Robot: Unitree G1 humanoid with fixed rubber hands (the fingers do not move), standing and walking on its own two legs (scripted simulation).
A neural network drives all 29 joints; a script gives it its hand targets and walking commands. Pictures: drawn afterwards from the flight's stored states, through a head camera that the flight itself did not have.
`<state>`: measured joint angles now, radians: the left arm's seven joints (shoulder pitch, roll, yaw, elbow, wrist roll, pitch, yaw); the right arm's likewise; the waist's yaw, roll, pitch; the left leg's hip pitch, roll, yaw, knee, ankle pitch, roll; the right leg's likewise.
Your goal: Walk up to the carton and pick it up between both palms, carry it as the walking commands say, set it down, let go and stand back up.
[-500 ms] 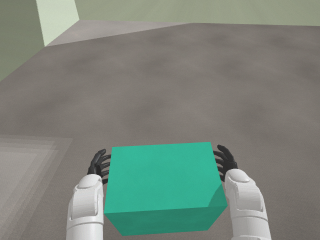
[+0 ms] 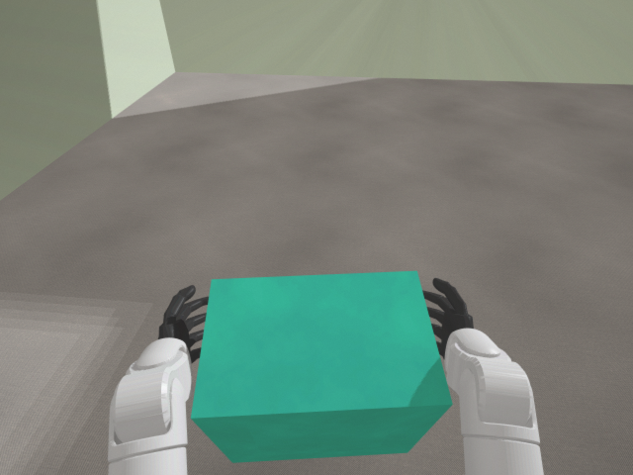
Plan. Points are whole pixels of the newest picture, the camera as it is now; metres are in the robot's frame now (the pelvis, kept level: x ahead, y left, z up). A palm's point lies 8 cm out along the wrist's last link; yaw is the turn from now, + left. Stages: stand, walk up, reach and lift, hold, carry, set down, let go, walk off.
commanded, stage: carry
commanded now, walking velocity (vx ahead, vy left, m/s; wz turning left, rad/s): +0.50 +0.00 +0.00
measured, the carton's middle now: (318, 373) +0.27 +0.02 +0.03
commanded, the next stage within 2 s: none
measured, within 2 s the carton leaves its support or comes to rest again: neither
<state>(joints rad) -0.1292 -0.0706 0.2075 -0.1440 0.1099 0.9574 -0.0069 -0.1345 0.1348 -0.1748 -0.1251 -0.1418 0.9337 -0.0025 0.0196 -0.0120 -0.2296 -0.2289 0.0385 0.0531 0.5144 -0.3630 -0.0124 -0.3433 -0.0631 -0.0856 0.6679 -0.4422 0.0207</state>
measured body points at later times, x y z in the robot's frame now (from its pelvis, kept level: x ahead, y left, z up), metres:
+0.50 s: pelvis +0.25 +0.06 +0.01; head +0.22 +0.06 +0.46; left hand +0.49 +0.23 +0.08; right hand +0.48 -0.12 +0.08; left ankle +0.23 +0.11 -0.73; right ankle +0.18 -0.06 -0.65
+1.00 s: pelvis +0.56 +0.04 +0.01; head +0.56 +0.04 +0.46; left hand +0.76 +0.26 +0.08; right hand +0.84 -0.08 +0.08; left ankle +0.49 +0.17 -0.65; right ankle +0.60 -0.02 -0.73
